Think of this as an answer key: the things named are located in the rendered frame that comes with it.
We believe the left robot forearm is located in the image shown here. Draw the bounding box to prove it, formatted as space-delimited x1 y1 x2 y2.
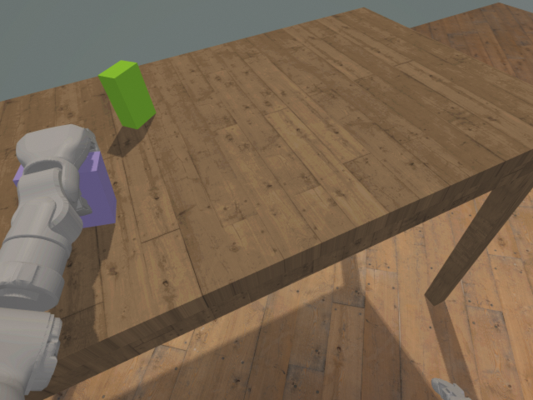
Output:
0 157 83 312

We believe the robot left upper arm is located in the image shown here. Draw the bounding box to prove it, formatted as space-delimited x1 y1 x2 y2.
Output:
0 307 62 400

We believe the sponge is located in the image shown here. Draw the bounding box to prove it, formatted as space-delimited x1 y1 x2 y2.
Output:
13 151 117 228

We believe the robot right hand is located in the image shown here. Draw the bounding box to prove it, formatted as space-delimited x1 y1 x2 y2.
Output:
431 378 471 400

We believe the robot left hand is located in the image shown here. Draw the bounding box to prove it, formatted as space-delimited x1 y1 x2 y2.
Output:
16 124 100 217

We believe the table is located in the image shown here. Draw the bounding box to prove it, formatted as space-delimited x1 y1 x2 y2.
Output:
0 7 533 400

